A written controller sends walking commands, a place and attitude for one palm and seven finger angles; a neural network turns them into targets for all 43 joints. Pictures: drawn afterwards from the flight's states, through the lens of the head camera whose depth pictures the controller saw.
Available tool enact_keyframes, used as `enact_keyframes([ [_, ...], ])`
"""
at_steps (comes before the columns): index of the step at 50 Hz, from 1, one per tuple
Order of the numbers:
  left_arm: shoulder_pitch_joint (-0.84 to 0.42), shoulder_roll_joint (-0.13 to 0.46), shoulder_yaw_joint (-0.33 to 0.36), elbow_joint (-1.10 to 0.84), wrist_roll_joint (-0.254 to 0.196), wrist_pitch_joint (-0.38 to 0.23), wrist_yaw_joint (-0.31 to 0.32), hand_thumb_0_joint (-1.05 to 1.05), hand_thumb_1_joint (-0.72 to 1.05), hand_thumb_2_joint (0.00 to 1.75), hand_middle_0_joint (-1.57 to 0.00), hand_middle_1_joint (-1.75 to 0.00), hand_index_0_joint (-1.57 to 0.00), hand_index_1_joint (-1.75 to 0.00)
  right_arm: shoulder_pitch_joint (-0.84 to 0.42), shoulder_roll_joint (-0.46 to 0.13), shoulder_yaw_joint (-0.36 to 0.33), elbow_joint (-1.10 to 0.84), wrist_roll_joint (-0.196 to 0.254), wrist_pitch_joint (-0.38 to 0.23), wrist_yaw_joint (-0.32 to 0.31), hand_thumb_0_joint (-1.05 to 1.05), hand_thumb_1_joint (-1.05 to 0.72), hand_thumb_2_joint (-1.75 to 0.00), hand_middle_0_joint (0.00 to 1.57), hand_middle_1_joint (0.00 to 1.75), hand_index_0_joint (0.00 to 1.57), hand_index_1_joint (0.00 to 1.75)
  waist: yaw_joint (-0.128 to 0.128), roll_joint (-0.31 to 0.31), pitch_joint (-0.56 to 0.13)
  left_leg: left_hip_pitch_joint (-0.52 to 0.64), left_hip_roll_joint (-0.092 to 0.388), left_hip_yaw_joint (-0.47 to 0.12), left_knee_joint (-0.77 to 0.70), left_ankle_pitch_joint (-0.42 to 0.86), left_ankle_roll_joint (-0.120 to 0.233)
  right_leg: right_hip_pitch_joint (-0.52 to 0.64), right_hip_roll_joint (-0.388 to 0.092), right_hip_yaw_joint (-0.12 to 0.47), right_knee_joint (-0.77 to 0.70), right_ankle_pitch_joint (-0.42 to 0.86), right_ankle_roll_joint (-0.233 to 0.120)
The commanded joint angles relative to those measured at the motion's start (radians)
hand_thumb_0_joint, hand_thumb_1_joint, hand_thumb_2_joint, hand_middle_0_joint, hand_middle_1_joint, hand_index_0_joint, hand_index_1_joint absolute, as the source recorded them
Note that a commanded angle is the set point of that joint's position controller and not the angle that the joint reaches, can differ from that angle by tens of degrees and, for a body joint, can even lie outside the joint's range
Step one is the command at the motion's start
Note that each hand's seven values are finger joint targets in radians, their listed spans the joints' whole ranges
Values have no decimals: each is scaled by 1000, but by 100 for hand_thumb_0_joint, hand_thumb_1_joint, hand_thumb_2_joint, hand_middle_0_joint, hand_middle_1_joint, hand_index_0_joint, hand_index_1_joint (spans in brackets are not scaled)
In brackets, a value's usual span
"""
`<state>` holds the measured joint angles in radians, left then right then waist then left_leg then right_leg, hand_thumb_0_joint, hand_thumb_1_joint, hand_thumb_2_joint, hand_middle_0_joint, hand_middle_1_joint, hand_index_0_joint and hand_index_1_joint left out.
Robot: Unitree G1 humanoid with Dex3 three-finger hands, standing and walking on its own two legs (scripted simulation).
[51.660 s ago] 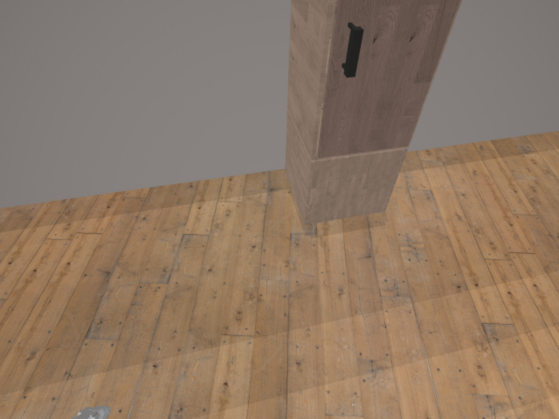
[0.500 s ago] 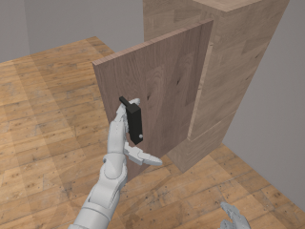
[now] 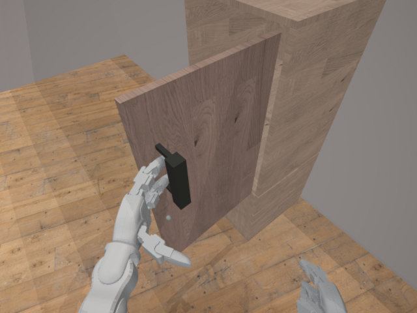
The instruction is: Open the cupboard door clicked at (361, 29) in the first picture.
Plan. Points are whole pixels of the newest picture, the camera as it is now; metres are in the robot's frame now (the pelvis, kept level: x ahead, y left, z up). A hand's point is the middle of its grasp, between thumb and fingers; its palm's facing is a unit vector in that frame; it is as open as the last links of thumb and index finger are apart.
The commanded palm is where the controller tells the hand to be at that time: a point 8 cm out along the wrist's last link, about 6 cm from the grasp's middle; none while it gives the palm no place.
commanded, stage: slide the hand sideways off the handle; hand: left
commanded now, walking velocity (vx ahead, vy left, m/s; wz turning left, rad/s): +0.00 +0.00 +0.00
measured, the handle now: (171, 176) +0.35 +0.10 +0.09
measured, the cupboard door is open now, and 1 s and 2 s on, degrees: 94 94 94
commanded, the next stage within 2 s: draw the hand back to the body in 0.58 s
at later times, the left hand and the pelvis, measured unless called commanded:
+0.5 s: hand (138, 244) +0.21 +0.13 +0.09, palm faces -0.05 -1.00 -0.05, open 16.3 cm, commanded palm +0.18 +0.19 +0.09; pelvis +0.01 -0.01 -0.01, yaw +1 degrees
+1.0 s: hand (107, 245) +0.20 +0.17 +0.11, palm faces -0.03 -1.00 -0.07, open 16.3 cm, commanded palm +0.17 +0.23 +0.12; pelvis +0.00 +0.01 -0.01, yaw +1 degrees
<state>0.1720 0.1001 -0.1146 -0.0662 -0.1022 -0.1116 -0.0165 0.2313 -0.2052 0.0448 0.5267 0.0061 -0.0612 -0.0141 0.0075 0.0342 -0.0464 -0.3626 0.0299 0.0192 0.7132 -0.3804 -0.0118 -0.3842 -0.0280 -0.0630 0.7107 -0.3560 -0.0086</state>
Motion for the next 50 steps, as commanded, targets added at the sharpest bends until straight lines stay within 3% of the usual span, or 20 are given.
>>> enact_keyframes([
  [1,-84,57,80,-301,-23,-81,-27,0,-50,30,-15,-30,-15,-30,-105,-93,-42,-170,8,-73,-15,0,-90,-90,20,30,20,30,8,-76,-150,16,-42,-10,-90,210,23,87,31,10,-95,275,-10],
  [3,-59,50,61,-340,-28,-86,-44,0,-50,30,-15,-30,-15,-30,-106,-95,-42,-178,10,-84,-16,0,-90,-90,20,30,20,30,2,-41,-141,13,-44,-12,-79,208,25,71,29,12,-89,273,-8],
  [5,-50,68,77,-348,-32,-91,-55,0,-50,30,-15,-30,-15,-30,-93,-99,-44,-174,9,-93,-20,0,-90,-90,20,30,20,30,-5,-62,-143,5,-46,-17,-69,201,25,61,29,14,-85,268,-5],
  [7,18,100,111,-353,-41,-95,-70,0,-50,30,-15,-30,-15,-30,-89,-104,-45,-175,8,-102,-24,0,-90,-90,20,30,20,30,3,-70,-145,-9,-47,-18,-58,206,27,69,30,20,-81,272,-5],
  [11,54,93,107,-392,-59,-107,-104,0,-50,30,-15,-30,-15,-30,-83,-105,-46,-185,12,-119,-30,0,-90,-90,20,30,20,30,-2,-48,-149,-17,-51,-20,-42,214,25,56,26,18,-65,290,-1],
  [22,197,164,202,-406,-103,-122,-154,0,-50,30,-15,-30,-15,-30,-69,-118,-48,-191,14,-153,-43,0,-90,-90,20,30,20,30,12,-67,-140,-65,-52,-26,-13,195,25,52,24,33,-58,255,2],
  [24,155,159,191,-431,-109,-129,-163,0,-50,30,-15,-30,-15,-30,-70,-117,-45,-193,17,-160,-44,0,-90,-90,20,30,20,30,1,-34,-124,-67,-53,-29,-14,176,23,30,22,29,-57,226,1],
  [27,237,199,252,-409,-129,-132,-175,0,-50,30,-15,-30,-15,-30,-67,-121,-49,-188,18,-169,-48,0,-90,-90,20,30,20,30,16,-60,-133,-84,-51,-31,-4,173,23,43,24,39,-61,210,1],
  [28,203,165,213,-425,-132,-136,-185,0,-50,30,-15,-30,-15,-30,-71,-120,-45,-192,19,-173,-48,0,-90,-90,20,30,20,30,2,-59,-124,-87,-53,-32,-5,164,24,31,20,37,-62,200,4],
  [30,151,177,218,-412,-140,-136,-191,0,-50,30,-15,-30,-15,-30,-67,-125,-46,-184,21,-180,-54,0,-90,-90,20,30,20,30,-9,-53,-94,-95,-51,-36,1,131,23,-3,22,42,-72,147,5],
  [32,137,181,217,-419,-139,-140,-193,0,-50,30,-15,-30,-15,-30,-71,-129,-48,-181,23,-191,-58,0,-90,-90,20,30,20,30,-7,-44,-108,-87,-51,-38,3,125,24,-9,23,44,-72,124,3],
  [36,168,192,231,-442,-140,-128,-192,0,-50,30,-15,-30,-15,-30,-63,-127,-46,-186,26,-202,-58,0,-90,-90,20,30,20,30,9,-17,-144,-67,-50,-43,-15,146,22,13,25,20,-53,157,-2],
  [42,212,224,281,-464,-144,-85,-179,0,-50,30,-15,-30,-15,-30,-74,-124,-41,-183,29,-205,-59,0,-90,-90,20,30,20,30,26,-4,-132,-46,-44,-47,-44,173,21,44,33,0,-58,184,-7],
  [44,218,218,287,-474,-154,-68,-184,0,-50,30,-15,-30,-15,-30,-75,-123,-39,-187,32,-203,-59,0,-90,-90,20,30,20,30,24,-27,-120,-45,-42,-46,-54,169,20,45,34,-7,-64,186,-2],
  [50,180,228,302,-507,-172,-29,-209,0,-50,30,-15,-30,-15,-30,-85,-130,-32,-183,36,-211,-66,0,-90,-90,20,30,20,30,19,-8,-81,-20,-40,-53,-78,146,22,39,38,-15,-91,150,-1],
])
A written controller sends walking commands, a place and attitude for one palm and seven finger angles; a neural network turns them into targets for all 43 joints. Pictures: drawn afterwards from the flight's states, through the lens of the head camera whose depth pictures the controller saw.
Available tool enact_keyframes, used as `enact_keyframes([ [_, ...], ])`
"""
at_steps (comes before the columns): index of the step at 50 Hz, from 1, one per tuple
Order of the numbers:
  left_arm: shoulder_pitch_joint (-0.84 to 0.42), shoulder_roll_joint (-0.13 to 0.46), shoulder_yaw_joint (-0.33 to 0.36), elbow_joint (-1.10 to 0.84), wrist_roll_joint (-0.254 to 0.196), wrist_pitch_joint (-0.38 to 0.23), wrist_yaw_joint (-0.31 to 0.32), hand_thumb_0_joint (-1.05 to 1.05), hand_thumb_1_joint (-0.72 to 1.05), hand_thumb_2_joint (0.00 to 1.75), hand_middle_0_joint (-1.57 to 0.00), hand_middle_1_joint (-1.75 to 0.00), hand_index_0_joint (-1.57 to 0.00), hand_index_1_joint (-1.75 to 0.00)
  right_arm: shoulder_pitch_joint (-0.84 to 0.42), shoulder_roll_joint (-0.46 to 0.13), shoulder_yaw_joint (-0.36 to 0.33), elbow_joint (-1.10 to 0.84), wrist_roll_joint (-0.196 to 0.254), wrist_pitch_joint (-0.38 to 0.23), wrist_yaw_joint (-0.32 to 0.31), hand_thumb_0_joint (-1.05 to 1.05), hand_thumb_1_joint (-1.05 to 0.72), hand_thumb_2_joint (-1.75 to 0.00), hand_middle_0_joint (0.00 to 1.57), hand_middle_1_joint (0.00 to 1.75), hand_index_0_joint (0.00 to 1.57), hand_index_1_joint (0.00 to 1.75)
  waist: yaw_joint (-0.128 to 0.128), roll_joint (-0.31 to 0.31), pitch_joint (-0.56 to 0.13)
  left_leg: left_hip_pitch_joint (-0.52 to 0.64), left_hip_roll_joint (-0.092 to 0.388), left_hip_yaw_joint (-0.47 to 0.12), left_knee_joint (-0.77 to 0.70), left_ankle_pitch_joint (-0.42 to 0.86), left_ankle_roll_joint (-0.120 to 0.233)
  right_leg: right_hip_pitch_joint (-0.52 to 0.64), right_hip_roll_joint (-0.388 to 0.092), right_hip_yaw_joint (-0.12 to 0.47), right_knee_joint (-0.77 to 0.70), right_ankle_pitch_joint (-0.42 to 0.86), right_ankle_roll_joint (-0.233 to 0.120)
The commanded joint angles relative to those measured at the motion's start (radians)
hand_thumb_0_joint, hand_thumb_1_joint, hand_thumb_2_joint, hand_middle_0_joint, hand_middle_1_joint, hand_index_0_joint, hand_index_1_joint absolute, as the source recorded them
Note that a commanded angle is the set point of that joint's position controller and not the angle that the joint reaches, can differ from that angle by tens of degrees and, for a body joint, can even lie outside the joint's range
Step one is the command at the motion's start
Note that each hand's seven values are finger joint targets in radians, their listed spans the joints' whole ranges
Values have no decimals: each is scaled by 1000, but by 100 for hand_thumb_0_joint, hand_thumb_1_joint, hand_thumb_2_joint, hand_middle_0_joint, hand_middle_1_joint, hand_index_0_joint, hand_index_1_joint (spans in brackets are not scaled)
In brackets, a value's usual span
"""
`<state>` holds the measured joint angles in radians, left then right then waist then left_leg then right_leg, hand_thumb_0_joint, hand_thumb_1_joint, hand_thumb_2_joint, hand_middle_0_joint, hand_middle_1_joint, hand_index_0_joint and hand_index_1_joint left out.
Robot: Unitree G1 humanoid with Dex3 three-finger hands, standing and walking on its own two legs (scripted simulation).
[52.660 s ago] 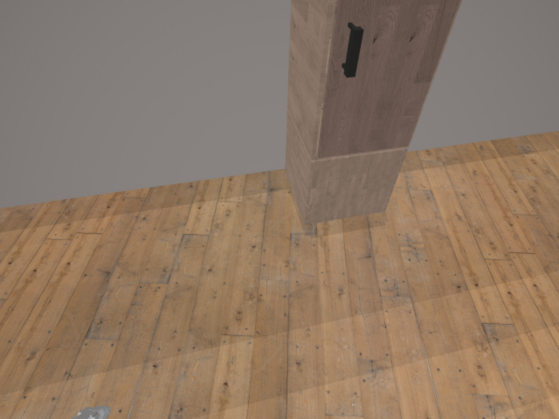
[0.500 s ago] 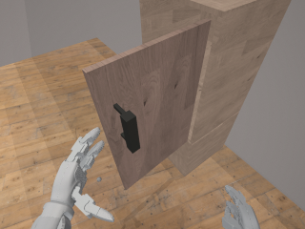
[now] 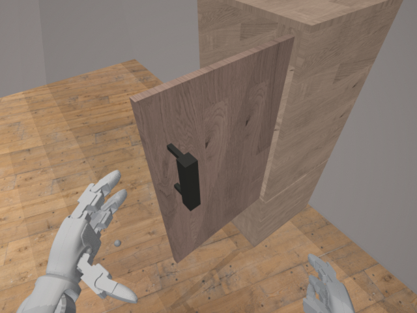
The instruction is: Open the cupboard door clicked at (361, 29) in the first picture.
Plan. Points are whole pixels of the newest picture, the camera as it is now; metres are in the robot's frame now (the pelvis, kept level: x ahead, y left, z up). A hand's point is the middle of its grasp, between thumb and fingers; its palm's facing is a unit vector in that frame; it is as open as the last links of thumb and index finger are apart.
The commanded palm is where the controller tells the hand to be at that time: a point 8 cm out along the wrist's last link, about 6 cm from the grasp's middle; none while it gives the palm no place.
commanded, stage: draw the hand back to the body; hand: left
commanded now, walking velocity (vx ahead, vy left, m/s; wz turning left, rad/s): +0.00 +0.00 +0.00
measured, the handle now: (182, 176) +0.35 +0.08 +0.10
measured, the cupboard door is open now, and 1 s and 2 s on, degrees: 94 94 94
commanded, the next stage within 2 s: step back with the hand held close in 1.26 s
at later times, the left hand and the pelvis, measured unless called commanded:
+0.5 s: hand (69, 227) +0.20 +0.22 +0.15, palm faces +0.31 -0.89 -0.34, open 13.7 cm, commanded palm +0.16 +0.27 +0.17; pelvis +0.01 +0.01 +0.03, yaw +0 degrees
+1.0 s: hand (34, 204) +0.22 +0.26 +0.18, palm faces +0.47 -0.79 -0.39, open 8.0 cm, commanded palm +0.17 +0.30 +0.20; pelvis +0.02 +0.00 +0.03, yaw -1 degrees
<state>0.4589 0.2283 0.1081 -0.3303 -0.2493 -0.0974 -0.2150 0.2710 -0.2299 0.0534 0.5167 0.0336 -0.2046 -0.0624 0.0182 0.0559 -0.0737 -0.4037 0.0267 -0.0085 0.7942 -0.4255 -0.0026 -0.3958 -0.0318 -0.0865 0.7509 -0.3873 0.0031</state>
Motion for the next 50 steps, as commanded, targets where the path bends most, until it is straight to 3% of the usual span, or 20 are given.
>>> enact_keyframes([
  [1,-108,109,89,-256,-25,-40,-14,0,-50,30,-15,-30,-15,-30,-123,-107,-40,-170,9,-71,-19,0,-90,-90,20,30,20,30,10,-12,-68,36,-36,-29,-164,201,11,56,44,5,-129,190,-15],
  [7,-126,145,137,-239,-39,-4,-37,0,-40,34,-15,-30,-15,-30,-137,-113,-34,-148,11,-84,-27,0,-90,-90,20,30,20,30,15,-31,-40,55,-35,-36,-189,203,13,80,46,0,-159,184,-15],
  [9,-137,147,143,-256,-44,8,-45,0,-32,37,-16,-30,-16,-30,-144,-111,-29,-149,12,-88,-28,0,-90,-90,20,30,20,30,20,1,-36,66,-35,-37,-203,205,11,90,43,-2,-166,188,-17],
  [10,-219,260,160,-374,107,-20,123,0,-29,39,-16,-30,-16,-30,-160,-92,-33,-149,-12,-80,-47,0,-90,-90,20,30,20,30,47,10,-28,65,-30,-25,-254,195,12,139,30,39,-218,169,-25],
  [11,-91,175,134,-290,123,-4,195,0,-26,40,-16,-30,-16,-30,-139,-78,-26,-137,-25,-74,-53,0,-90,-90,20,30,20,30,32,-17,33,68,-29,-20,-266,180,8,123,26,32,-243,146,-23],
  [13,-56,146,109,-250,160,4,265,0,-18,43,-16,-30,-16,-30,-148,-78,-24,-111,-27,-52,-49,0,-90,-90,20,30,20,30,28,-46,62,93,-22,-13,-290,189,10,148,22,29,-276,142,-19],
  [16,-62,165,119,-292,193,-14,310,0,-8,48,-16,-30,-16,-30,-161,-83,-29,-98,-35,-37,-43,0,-90,-90,20,30,20,30,31,27,21,157,-22,-4,-331,240,10,206,18,29,-294,192,-22],
  [17,-55,184,134,-289,199,-19,321,0,-5,50,-17,-30,-17,-30,-168,-87,-32,-89,-36,-36,-43,0,-90,-90,20,30,20,30,35,13,13,174,-20,-1,-339,258,11,226,19,30,-310,207,-21],
  [21,-61,188,145,-310,216,-36,342,0,9,55,-17,-30,-17,-30,-175,-86,-37,-73,-42,-28,-38,0,-90,-90,20,30,20,30,33,20,1,222,-17,3,-381,327,11,275,21,25,-329,265,-22],
  [23,-48,201,168,-286,216,-37,347,0,17,58,-17,-30,-17,-30,-183,-87,-41,-63,-44,-23,-38,0,-90,-90,20,30,20,30,36,-24,14,231,-14,6,-393,353,13,295,22,24,-344,294,-19],
  [26,-63,211,190,-286,219,-41,351,0,27,63,-18,-30,-18,-30,-190,-87,-45,-53,-43,-11,-35,0,-90,-90,20,30,20,30,38,6,19,256,-15,13,-408,382,12,308,22,25,-359,312,-18],
  [29,-70,221,219,-254,215,-41,353,0,37,68,-18,-30,-18,-30,-195,-88,-50,-45,-43,0,-35,0,-90,-90,20,30,20,30,42,-18,37,263,-13,13,-423,389,12,320,25,26,-373,317,-17],
  [32,-76,243,252,-254,215,-44,355,0,48,72,-19,-30,-19,-30,-202,-90,-54,-39,-43,8,-32,0,-90,-90,20,30,20,30,48,2,24,281,-14,17,-427,410,11,339,27,30,-384,334,-20],
  [39,-72,269,315,-252,204,-47,353,0,73,82,-19,-30,-19,-30,-202,-87,-64,-35,-42,26,-26,0,-90,-90,20,30,20,30,52,-14,18,300,-12,25,-430,488,11,364,28,31,-387,413,-15],
  [42,-85,292,349,-238,202,-46,354,0,83,87,-20,-30,-20,-30,-205,-88,-66,-28,-42,31,-26,0,-90,-90,20,30,20,30,55,16,25,307,-15,30,-427,501,11,366,27,35,-397,431,-17],
  [47,-103,253,314,-211,199,-42,347,0,90,90,-20,-30,-20,-30,-208,-91,-70,-28,-38,39,-23,0,-90,-90,20,30,20,30,47,11,49,311,-13,32,-437,475,13,349,28,33,-409,400,-13],
  [48,-102,255,314,-210,197,-42,347,0,90,90,-20,-30,-20,-30,-208,-91,-71,-29,-38,39,-22,0,-90,-90,20,30,20,30,45,-14,52,312,-12,31,-441,454,15,343,28,32,-412,385,-10],
  [50,-112,268,322,-234,200,-48,349,0,90,90,-20,-30,-20,-30,-207,-94,-75,-29,-40,37,-23,0,-90,-90,20,30,20,30,48,1,21,324,-15,33,-438,468,17,356,29,36,-408,399,-11],
])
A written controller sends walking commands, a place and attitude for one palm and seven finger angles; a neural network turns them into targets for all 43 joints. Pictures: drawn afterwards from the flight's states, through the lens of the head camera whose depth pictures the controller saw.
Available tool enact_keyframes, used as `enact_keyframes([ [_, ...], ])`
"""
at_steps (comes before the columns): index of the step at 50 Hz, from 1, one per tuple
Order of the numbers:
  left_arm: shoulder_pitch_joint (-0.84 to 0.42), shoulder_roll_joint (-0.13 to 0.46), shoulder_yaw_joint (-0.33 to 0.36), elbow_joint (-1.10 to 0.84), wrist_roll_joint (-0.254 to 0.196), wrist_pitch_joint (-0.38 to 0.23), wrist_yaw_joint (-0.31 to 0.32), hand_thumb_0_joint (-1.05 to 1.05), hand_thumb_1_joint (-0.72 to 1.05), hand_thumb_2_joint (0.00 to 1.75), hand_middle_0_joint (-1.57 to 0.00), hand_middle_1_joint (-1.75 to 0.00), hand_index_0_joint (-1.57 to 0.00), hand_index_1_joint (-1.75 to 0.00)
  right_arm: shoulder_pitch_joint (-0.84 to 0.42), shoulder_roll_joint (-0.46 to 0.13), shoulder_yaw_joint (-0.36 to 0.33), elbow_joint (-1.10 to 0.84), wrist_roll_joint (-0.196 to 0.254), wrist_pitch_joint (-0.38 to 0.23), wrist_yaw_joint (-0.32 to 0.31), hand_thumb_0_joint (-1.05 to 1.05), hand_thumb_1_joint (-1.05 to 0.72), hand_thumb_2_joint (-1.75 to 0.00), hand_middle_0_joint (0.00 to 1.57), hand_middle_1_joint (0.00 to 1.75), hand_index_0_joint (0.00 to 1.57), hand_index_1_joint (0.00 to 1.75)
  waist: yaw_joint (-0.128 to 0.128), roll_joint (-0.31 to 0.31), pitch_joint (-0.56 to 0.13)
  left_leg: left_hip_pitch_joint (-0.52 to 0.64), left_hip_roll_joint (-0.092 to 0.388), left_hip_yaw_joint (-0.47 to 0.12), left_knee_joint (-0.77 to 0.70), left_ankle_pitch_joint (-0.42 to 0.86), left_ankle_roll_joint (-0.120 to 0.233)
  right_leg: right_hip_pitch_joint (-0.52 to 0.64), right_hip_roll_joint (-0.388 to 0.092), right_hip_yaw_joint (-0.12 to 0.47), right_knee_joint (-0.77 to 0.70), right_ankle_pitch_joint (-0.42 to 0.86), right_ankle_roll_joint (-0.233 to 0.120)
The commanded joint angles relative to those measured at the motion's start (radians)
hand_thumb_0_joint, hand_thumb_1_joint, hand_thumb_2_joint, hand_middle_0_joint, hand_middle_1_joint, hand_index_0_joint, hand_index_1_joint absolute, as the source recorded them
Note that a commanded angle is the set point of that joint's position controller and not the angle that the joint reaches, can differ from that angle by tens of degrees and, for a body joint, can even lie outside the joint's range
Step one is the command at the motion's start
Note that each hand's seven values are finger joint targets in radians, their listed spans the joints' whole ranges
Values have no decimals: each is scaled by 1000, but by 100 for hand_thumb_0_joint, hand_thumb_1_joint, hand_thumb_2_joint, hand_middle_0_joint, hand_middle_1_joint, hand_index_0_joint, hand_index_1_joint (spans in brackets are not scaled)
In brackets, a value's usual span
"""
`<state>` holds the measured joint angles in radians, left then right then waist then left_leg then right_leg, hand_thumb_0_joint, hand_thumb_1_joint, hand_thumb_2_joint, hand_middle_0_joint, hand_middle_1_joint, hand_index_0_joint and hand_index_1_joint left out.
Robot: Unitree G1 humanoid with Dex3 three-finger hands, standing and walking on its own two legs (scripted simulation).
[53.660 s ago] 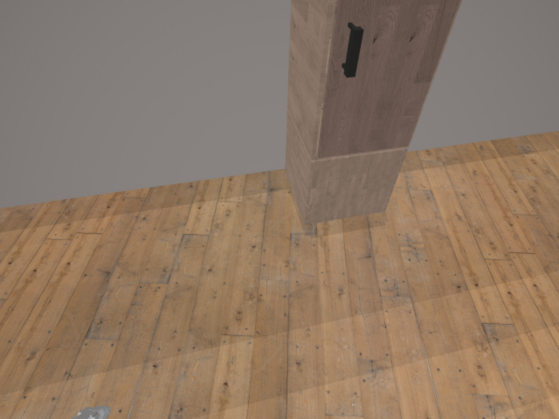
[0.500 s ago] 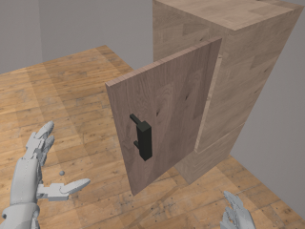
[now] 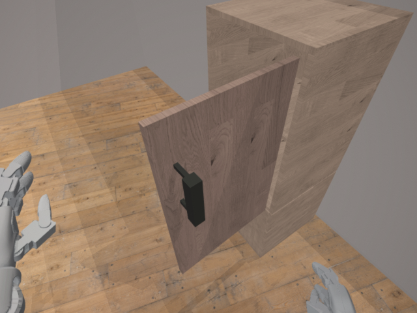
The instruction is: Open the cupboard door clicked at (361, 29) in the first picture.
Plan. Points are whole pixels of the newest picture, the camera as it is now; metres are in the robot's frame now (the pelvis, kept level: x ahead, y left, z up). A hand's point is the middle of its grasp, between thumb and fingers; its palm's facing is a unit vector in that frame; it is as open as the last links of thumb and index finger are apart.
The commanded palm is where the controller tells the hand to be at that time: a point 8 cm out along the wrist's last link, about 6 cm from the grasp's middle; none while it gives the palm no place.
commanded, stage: draw the hand back to the body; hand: left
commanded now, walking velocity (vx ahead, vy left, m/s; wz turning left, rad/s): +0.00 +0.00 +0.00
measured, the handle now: (187, 194) +0.32 +0.09 +0.07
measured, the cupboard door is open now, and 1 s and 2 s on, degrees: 94 94 94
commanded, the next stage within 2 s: step back with the hand held close in 0.26 s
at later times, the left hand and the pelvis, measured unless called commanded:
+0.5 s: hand (44, 223) +0.18 +0.26 +0.16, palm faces +0.46 -0.78 -0.42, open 7.4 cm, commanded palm +0.12 +0.30 +0.17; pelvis -0.02 +0.00 +0.00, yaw +0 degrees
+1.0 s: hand (5, 276) +0.11 +0.28 +0.15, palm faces +0.43 -0.76 -0.50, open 7.4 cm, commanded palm +0.05 +0.32 +0.17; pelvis -0.09 +0.02 -0.02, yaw +0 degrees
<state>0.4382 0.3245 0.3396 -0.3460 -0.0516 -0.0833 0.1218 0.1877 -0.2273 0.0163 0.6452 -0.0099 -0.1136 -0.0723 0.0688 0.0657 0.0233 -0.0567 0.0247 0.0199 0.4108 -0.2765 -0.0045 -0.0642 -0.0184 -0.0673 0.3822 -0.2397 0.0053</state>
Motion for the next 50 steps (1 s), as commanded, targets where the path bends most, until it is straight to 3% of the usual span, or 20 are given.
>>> enact_keyframes([
  [1,-89,178,97,-216,2,-61,13,0,90,90,-20,-30,-20,-30,-126,-95,-38,-157,4,-54,-14,0,-90,-90,20,30,20,30,-1,-15,-76,-20,-13,5,-54,314,20,20,16,17,-42,248,-13],
  [6,-88,185,106,-229,4,-65,15,0,90,90,-20,-30,-20,-30,-129,-90,-37,-155,3,-57,-15,0,-90,-90,20,30,20,30,1,-16,-75,-23,-15,5,-55,321,18,28,17,18,-43,258,-14],
  [9,-92,189,109,-225,2,-67,15,0,90,90,-20,-30,-20,-30,-132,-87,-35,-151,4,-60,-16,0,-90,-90,20,30,20,30,1,23,-59,-25,-16,6,-61,279,16,14,15,21,-54,218,-15],
  [12,-91,186,107,-199,3,-66,15,0,90,90,-20,-30,-20,-30,-134,-89,-35,-149,5,-62,-17,0,-90,-90,20,30,20,30,1,-2,-30,-37,-15,3,-68,250,15,4,18,19,-66,184,-16],
  [18,-88,179,101,-210,1,-76,13,0,90,90,-20,-30,-20,-30,-134,-88,-38,-149,4,-70,-15,0,-90,-90,20,30,20,30,0,-9,-47,-33,-15,2,-74,240,17,11,17,22,-65,180,-13],
  [19,-185,217,113,-334,2,-91,16,0,90,90,-20,-30,-20,-30,-147,-91,-36,-159,6,-79,-15,0,-90,-90,20,30,20,30,1,30,-96,-12,-19,-1,-66,245,19,25,16,28,-64,189,-14],
  [20,-215,333,243,-332,3,-125,21,0,90,90,-20,-30,-20,-30,-122,-110,-32,-184,11,-53,-16,0,-90,-90,20,30,20,30,-44,-44,23,-110,2,-11,-31,185,36,-92,-22,84,-112,226,-9],
  [21,-85,251,188,-224,5,-121,8,0,90,90,-20,-30,-20,-30,-118,-100,-39,-168,7,-31,-15,0,-90,-90,20,30,20,30,-45,-106,7,-115,0,-18,-7,178,35,-92,-45,82,-113,239,-11],
  [24,22,202,146,-231,5,-127,-1,0,90,90,-20,-30,-20,-30,-115,-114,-48,-191,7,3,-10,0,-90,-90,20,30,20,30,-52,-33,-52,-119,8,-15,2,242,26,-86,-56,69,-71,291,-13],
  [27,69,217,161,-263,3,-131,7,0,90,90,-20,-30,-20,-30,-111,-120,-56,-205,9,24,-15,0,-90,-90,20,30,20,30,-51,-8,-134,-118,27,-22,-1,354,23,-40,-52,50,-12,366,-7],
  [29,90,234,176,-288,1,-127,12,0,90,90,-20,-30,-20,-30,-106,-119,-63,-223,14,41,-17,0,-90,-90,20,30,20,30,-53,-42,-172,-122,38,-19,12,395,20,-31,-48,50,18,405,-1],
  [31,91,253,192,-315,2,-127,19,0,90,90,-20,-30,-20,-30,-107,-116,-67,-235,18,50,-20,0,-90,-90,20,30,20,30,-55,-64,-178,-140,41,-18,17,386,20,-38,-49,53,34,417,3],
  [32,90,266,204,-328,2,-127,23,0,90,90,-20,-30,-20,-30,-112,-116,-67,-236,18,53,-24,0,-90,-90,20,30,20,30,-53,-41,-179,-160,41,-28,16,392,19,-27,-53,52,48,421,-1],
  [37,115,277,220,-358,8,-135,37,0,90,90,-20,-30,-20,-30,-109,-115,-71,-247,18,52,-27,0,-90,-90,20,30,20,30,-52,-15,-166,-244,53,-40,9,275,27,-42,-49,67,74,325,0],
  [42,106,268,225,-387,21,-154,49,0,90,90,-20,-30,-20,-30,-96,-128,-70,-256,17,28,-25,0,-90,-90,20,30,20,30,-55,54,-110,-441,86,-95,-74,-36,55,-12,-19,68,143,136,5],
  [46,77,247,225,-379,36,-173,52,0,90,90,-20,-30,-20,-30,-77,-128,-68,-260,17,4,-22,0,-90,-90,20,30,20,30,-60,53,-73,-627,111,-121,-100,-272,83,50,-5,82,226,93,10],
  [47,68,249,228,-378,42,-177,52,0,90,90,-20,-30,-20,-30,-75,-133,-70,-257,14,-2,-22,0,-90,-90,20,30,20,30,-59,64,-74,-645,107,-115,-87,-307,83,50,-9,91,223,71,8],
  [50,39,242,218,-380,44,-185,54,0,90,90,-20,-30,-20,-30,-54,-127,-69,-250,14,-17,-17,0,-90,-90,20,30,20,30,-69,-4,-53,-619,71,-91,0,-346,68,-58,-40,136,147,-66,-6],
])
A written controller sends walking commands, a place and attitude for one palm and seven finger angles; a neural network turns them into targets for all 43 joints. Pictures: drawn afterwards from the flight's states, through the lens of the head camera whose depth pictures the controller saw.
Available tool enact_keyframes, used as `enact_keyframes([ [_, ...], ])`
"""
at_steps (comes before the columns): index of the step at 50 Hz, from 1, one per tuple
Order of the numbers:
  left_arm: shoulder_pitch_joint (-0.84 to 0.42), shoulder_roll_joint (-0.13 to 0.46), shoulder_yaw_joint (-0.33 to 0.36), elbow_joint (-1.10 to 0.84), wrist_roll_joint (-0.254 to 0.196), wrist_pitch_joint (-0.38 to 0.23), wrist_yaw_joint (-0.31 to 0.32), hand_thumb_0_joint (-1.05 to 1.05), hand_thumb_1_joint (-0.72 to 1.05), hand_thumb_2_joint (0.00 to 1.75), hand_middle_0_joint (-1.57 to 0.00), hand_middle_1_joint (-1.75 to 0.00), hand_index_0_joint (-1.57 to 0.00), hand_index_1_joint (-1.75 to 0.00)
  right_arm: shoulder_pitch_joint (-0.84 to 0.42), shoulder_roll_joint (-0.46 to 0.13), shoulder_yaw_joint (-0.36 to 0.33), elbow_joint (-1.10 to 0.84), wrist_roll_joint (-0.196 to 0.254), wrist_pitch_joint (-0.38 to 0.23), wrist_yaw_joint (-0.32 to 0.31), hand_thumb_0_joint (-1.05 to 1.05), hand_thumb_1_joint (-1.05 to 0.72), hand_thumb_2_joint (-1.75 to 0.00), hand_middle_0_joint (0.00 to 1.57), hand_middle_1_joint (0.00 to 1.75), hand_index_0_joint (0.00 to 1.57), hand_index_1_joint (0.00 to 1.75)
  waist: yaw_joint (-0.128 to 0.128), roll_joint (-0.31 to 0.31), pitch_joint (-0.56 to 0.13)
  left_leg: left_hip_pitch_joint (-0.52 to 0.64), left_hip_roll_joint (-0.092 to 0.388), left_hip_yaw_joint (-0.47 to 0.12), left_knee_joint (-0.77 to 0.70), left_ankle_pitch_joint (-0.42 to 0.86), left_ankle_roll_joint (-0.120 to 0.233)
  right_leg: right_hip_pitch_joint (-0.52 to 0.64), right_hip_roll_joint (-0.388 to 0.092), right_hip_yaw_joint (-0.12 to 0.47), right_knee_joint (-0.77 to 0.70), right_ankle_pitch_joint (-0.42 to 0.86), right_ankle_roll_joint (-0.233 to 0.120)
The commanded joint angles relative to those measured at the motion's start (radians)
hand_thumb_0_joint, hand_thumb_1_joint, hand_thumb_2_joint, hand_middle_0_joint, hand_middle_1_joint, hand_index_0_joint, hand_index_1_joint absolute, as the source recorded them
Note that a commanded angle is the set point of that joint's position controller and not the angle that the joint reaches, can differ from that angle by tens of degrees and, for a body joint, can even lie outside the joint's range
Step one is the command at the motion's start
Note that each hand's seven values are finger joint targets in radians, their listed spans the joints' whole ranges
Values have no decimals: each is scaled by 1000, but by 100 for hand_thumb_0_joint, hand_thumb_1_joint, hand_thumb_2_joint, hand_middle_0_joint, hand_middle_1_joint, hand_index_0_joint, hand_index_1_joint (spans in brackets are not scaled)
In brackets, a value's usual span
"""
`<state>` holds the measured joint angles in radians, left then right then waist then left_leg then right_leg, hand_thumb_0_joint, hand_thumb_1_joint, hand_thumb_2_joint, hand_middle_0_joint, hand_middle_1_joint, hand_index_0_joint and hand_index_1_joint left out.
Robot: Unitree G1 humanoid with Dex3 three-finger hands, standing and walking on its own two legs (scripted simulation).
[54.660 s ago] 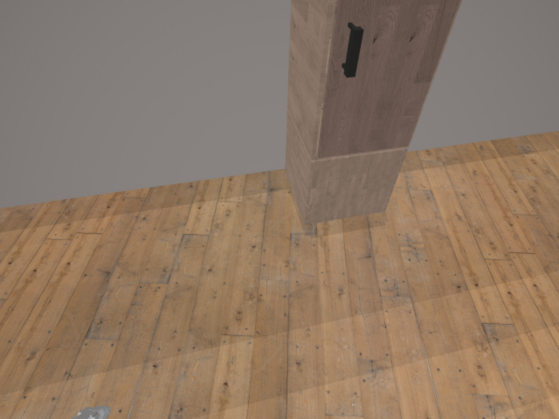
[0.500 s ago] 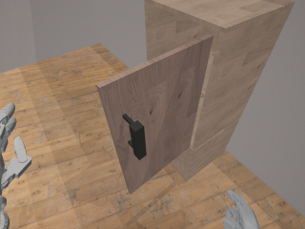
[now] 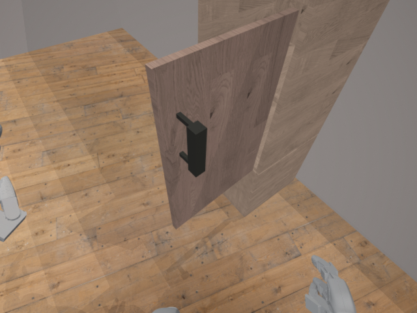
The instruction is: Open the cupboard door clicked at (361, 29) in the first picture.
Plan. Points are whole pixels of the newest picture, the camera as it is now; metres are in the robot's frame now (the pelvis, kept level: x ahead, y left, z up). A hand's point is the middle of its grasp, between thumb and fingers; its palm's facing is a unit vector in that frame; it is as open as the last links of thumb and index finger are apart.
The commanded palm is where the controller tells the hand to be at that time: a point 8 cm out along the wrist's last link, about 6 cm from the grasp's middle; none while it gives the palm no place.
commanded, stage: step back with the hand held close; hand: left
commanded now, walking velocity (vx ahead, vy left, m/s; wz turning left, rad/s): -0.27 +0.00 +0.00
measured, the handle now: (189, 144) +0.42 +0.07 +0.09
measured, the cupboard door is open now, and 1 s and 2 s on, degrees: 94 94 94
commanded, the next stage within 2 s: stop stepping back and stand still in 0.60 s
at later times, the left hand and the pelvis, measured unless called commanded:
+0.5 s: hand (10, 267) +0.14 +0.24 +0.17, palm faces +0.39 -0.79 -0.48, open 7.4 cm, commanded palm +0.07 +0.28 +0.19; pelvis -0.07 -0.02 +0.00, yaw -1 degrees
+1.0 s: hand out of the picture -0.01 +0.22 +0.18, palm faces +0.43 -0.78 -0.46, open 7.4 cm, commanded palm -0.06 +0.26 +0.19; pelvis -0.20 -0.04 +0.01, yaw -1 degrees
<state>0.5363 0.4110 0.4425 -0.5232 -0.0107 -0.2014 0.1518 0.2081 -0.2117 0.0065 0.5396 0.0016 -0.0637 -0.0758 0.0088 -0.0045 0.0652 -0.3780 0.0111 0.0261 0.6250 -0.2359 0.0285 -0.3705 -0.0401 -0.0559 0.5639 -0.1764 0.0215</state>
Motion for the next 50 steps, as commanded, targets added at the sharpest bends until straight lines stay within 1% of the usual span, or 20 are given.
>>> enact_keyframes([
  [1,-69,163,116,-205,1,-69,26,0,90,90,-20,-30,-20,-30,-66,-140,-58,-138,1,-70,-13,0,-90,-90,20,30,20,30,-12,23,-93,-253,59,-87,-170,-373,22,183,-37,149,-94,-195,-33],
  [5,-81,175,103,-224,-16,-70,41,0,90,90,-20,-30,-20,-30,-48,-123,-48,-92,-2,-70,-13,0,-90,-90,20,30,20,30,-25,-63,-125,64,-12,-25,50,-210,-26,-129,-137,163,-256,-342,-81],
  [7,-67,190,122,-217,-20,-69,47,0,90,90,-20,-30,-20,-30,-64,-127,-49,-86,-5,-67,-20,0,-90,-90,20,30,20,30,-24,-18,-124,52,12,-61,-41,-225,-17,-113,-100,111,-208,-316,-58],
  [10,-52,183,152,-256,-8,-80,44,0,90,90,-20,-30,-20,-30,-97,-157,-49,-118,-8,-80,-28,0,-90,-90,20,30,20,30,-7,305,-110,-364,234,-366,-476,-543,76,254,93,21,231,-205,7],
  [11,-73,188,158,-268,-2,-83,40,0,90,90,-20,-30,-20,-30,-92,-139,-57,-119,-13,-88,-25,0,-90,-90,20,30,20,30,1,314,-129,-385,287,-420,-527,-509,109,290,120,39,395,-202,3],
  [13,-40,185,151,-227,-8,-90,35,0,90,90,-20,-30,-20,-30,-93,-121,-65,-103,-18,-107,-14,0,-90,-90,20,30,20,30,2,193,-141,-228,282,-379,-432,-297,127,171,110,93,418,-277,-14],
  [18,6,132,70,-222,-42,-73,27,0,90,90,-20,-30,-20,-30,-81,-115,-48,-37,-31,-134,15,0,-90,-90,20,30,20,30,-3,253,-183,96,219,-259,-377,124,88,106,108,47,75,-298,-30],
  [20,-30,154,68,-224,-47,-68,16,0,90,90,-20,-30,-20,-30,-98,-128,-50,-25,-31,-124,19,0,-90,-90,20,30,20,30,7,200,-210,163,199,-210,-310,260,57,147,96,52,-148,-145,-36],
  [23,-75,247,129,-204,-47,-83,10,0,90,90,-20,-30,-20,-30,-130,-112,-42,-38,-24,-98,10,0,-90,-90,20,30,20,30,-4,-17,-235,185,65,-16,-124,226,-31,134,-61,153,-228,372,-53],
  [25,-71,238,119,-183,-39,-73,7,0,90,90,-20,-30,-20,-30,-143,-106,-53,-65,14,-81,1,0,-90,-90,20,30,20,30,2,-195,-278,106,-27,42,62,8,-36,202,-133,161,-191,866,30],
  [28,46,260,169,-142,-33,-42,-6,0,90,90,-20,-30,-20,-30,-176,-72,-23,-99,8,-53,-12,0,-90,-90,20,30,20,30,13,-165,-228,-65,-24,-2,67,-103,-36,302,-173,157,-100,1020,-48],
  [31,-17,244,132,-221,-45,-52,-11,0,90,90,-20,-30,-20,-30,-142,-115,-20,-95,10,-34,-28,0,-90,-90,20,30,20,30,-7,64,-233,124,20,-15,-195,443,-24,267,-29,102,-48,823,-6],
  [34,49,240,123,-240,-63,-55,-16,0,90,90,-20,-30,-20,-30,-103,-127,-60,-101,-5,-58,-3,0,-90,-90,20,30,20,30,8,280,-386,449,268,-242,-257,1119,74,39,98,96,187,-275,-2],
  [38,116,184,103,-250,-55,-18,5,0,90,90,-20,-30,-20,-30,-62,-128,-71,-78,-4,-102,20,0,-90,-90,20,30,20,30,-1,178,-304,307,246,-178,-323,522,111,39,83,79,280,-298,0],
  [42,73,218,136,-208,-48,13,35,0,90,90,-20,-30,-20,-30,-105,-133,-51,-99,-7,-98,-8,0,-90,-90,20,30,20,30,-12,223,-131,-111,169,-154,-545,-381,49,304,109,-40,69,-282,-20],
  [44,46,194,105,-175,-35,3,33,0,90,90,-20,-30,-20,-30,-109,-121,-49,-97,-8,-92,-16,0,-90,-90,20,30,20,30,-17,226,-105,-166,82,-75,-451,-420,-6,384,92,-52,-130,-278,-40],
  [45,30,206,102,-168,-30,-1,29,0,90,90,-20,-30,-20,-30,-101,-108,-52,-93,-9,-85,-13,0,-90,-90,20,30,20,30,-24,81,-94,-77,7,-13,-238,-318,-37,248,-1,59,-299,-354,-75],
  [46,6,234,111,-181,-30,-10,27,0,90,90,-20,-30,-20,-30,-105,-110,-55,-84,-16,-78,-11,0,-90,-90,20,30,20,30,-24,-106,-87,39,-46,-24,106,-171,-56,-18,-209,370,-473,-516,-161],
  [47,-76,256,130,-236,-31,-24,32,0,90,90,-20,-30,-20,-30,-114,-126,-55,-63,-29,-77,-8,0,-90,-90,20,30,20,30,-7,-146,-66,5,-33,-63,325,-140,-56,-138,-350,495,-511,-529,-218],
  [50,-136,165,44,-99,-15,-27,22,0,90,90,-20,-30,-20,-30,-61,-116,-48,-22,-11,-89,-15,0,-90,-90,20,30,20,30,-42,-117,-53,-35,28,-42,351,-78,-46,-90,-232,266,-402,-433,-133],
])
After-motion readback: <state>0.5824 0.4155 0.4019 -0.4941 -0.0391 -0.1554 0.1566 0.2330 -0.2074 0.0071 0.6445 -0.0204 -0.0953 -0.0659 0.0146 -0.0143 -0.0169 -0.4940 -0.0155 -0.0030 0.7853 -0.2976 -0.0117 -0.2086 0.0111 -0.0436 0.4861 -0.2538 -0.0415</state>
